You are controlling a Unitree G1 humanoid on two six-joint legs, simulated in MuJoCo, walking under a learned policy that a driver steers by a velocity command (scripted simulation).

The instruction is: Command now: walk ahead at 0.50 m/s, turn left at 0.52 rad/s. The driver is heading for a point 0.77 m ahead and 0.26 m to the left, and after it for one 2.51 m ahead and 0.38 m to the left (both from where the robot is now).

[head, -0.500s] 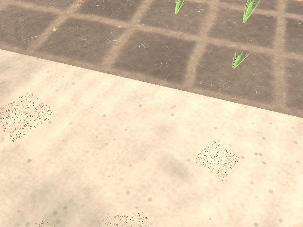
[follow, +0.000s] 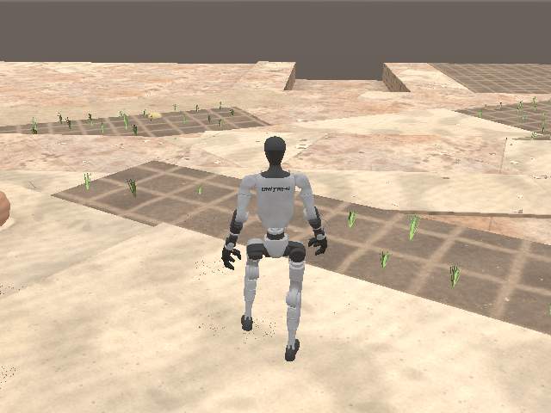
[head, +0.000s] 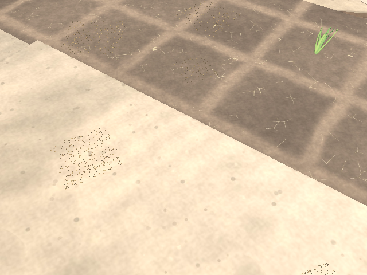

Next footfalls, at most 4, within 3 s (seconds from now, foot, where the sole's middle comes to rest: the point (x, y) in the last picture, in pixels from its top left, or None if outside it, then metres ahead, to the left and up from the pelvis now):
0.22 left None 0.28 0.15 -0.78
0.72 right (189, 244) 0.62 0.04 -0.78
1.18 left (99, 222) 0.69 0.40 -0.78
1.60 right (163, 206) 0.78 0.16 -0.78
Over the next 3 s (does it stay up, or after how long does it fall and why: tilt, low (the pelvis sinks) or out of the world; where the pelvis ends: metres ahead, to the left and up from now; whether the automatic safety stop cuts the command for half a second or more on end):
stays up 0.69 0.24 -0.01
